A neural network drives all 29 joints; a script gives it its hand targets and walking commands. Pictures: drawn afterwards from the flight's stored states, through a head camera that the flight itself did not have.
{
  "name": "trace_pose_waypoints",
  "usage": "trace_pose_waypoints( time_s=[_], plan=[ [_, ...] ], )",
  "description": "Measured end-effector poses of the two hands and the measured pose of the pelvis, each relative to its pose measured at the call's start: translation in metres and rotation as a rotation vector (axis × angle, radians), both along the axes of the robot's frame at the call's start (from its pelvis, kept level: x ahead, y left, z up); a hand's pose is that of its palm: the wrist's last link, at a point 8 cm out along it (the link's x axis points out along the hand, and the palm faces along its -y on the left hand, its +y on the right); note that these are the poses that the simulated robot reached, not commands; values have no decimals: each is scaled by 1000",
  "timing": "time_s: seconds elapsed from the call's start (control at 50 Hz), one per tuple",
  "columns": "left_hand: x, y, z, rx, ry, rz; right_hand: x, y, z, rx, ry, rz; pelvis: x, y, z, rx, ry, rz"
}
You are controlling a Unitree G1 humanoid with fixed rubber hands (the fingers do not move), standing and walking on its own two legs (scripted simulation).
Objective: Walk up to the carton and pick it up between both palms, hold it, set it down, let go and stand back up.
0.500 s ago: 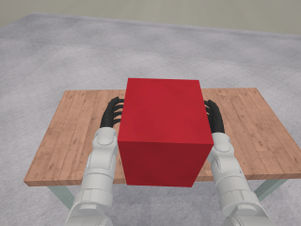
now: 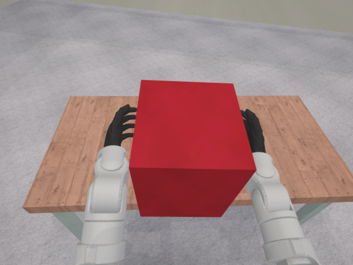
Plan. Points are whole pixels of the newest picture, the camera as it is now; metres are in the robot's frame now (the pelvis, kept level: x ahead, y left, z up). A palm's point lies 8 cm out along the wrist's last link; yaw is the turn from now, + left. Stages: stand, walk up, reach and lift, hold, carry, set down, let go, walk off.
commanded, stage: reach and lift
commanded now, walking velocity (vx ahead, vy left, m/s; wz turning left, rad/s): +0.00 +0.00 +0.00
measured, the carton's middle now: (184, 153) +0.35 -0.03 +0.07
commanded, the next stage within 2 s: hold in 0.88 s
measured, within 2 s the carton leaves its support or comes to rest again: neither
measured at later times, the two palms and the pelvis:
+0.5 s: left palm (116, 137) +0.35 +0.11 +0.14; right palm (256, 141) +0.33 -0.18 +0.13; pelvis -0.01 +0.00 +0.00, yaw +0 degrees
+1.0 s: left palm (112, 133) +0.35 +0.12 +0.16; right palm (256, 135) +0.33 -0.18 +0.14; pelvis -0.01 -0.01 +0.00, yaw +0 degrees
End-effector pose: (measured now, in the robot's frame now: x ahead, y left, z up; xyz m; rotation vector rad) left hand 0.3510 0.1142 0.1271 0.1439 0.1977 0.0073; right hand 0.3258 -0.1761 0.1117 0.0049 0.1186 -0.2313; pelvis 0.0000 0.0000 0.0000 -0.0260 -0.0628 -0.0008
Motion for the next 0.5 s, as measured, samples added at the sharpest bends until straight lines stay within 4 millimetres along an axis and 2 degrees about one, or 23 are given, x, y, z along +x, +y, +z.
trace_pose_waypoints(
  time_s=[0.26,0.5],
  plan=[
    [1,-1,13,-1,2,6,3,-1,11,10,-9,5,-2,1,0,1,-30,-2],
    [1,-4,16,-12,9,6,3,-5,14,6,-11,4,-5,-5,0,4,-43,-1]
  ],
)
